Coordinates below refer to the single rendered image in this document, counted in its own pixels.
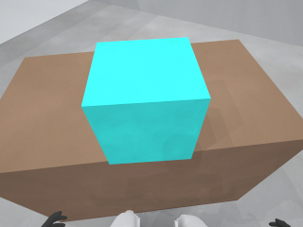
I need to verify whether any robot thigh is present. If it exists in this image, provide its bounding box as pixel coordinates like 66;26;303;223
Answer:
173;215;207;227
110;212;140;227

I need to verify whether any pedestal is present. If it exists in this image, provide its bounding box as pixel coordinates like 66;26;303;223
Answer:
0;39;303;222

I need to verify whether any carton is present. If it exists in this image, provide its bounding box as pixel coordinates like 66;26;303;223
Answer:
81;37;211;165

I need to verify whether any robot right thigh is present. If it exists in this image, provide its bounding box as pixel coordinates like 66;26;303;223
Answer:
173;215;207;227

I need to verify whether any robot left thigh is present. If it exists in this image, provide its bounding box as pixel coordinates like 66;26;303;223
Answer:
110;212;140;227

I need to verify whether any robot left hand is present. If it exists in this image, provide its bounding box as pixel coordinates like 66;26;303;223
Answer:
42;211;67;227

